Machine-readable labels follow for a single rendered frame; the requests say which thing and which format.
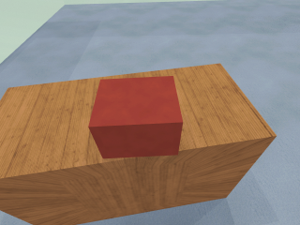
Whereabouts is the pedestal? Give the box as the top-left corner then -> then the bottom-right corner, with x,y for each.
0,63 -> 277,225

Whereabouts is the carton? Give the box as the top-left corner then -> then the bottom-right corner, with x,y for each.
88,76 -> 183,159

